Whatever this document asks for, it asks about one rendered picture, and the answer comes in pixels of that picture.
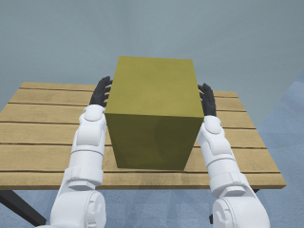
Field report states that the left robot forearm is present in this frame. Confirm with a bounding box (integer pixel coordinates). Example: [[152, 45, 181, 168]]
[[49, 104, 106, 225]]

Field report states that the right robot forearm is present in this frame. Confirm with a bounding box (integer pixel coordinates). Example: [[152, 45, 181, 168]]
[[196, 115, 271, 228]]

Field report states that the right robot hand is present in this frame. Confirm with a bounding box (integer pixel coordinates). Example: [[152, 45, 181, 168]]
[[198, 83, 217, 117]]

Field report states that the table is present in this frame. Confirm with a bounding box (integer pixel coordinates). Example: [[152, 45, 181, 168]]
[[0, 82, 287, 227]]

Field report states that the robot left upper arm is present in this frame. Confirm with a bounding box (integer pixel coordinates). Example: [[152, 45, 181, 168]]
[[34, 190, 106, 228]]

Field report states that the left robot hand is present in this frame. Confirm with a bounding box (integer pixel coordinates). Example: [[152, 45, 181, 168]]
[[89, 76, 113, 108]]

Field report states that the carton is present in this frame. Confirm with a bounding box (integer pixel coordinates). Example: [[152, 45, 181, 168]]
[[104, 56, 204, 171]]

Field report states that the robot right upper arm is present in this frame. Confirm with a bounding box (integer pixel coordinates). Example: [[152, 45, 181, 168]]
[[212, 196, 270, 228]]

